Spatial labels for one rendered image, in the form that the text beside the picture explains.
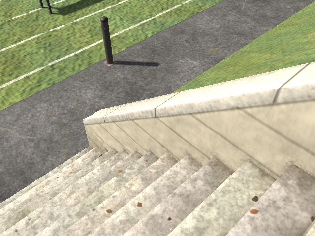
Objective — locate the stairs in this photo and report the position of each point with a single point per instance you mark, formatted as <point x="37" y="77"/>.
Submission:
<point x="100" y="192"/>

